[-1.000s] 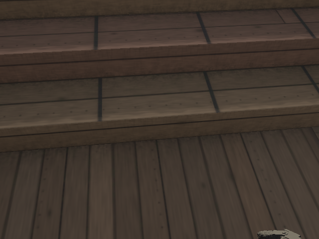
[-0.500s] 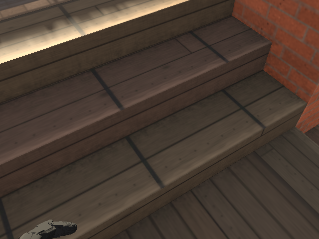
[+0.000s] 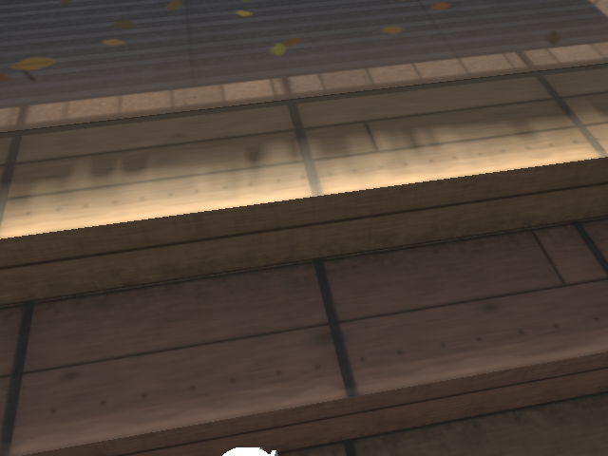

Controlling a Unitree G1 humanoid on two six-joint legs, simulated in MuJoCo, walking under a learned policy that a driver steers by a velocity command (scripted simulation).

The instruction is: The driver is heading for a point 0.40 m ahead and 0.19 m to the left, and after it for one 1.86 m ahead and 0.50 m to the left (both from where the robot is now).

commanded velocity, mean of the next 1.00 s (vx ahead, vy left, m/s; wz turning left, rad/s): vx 0.47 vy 0.00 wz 0.53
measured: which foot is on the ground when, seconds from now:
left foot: up 0.00-0.14, down 0.16-0.52, up 0.54-0.84, down 0.86-1.00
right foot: down 0.00-0.16, up 0.18-0.52, down 0.54-0.86, up 0.88-1.00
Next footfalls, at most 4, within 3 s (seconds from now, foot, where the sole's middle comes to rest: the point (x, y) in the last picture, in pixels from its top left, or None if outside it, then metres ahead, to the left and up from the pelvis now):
0.16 left None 0.30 0.08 -0.59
0.54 right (315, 302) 0.68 0.04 -0.42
0.86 left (168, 355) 0.56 0.29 -0.42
1.20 right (323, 310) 0.66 0.02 -0.42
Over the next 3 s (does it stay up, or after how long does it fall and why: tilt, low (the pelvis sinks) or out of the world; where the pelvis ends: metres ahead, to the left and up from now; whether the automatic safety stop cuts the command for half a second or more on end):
stays up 1.02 0.27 0.53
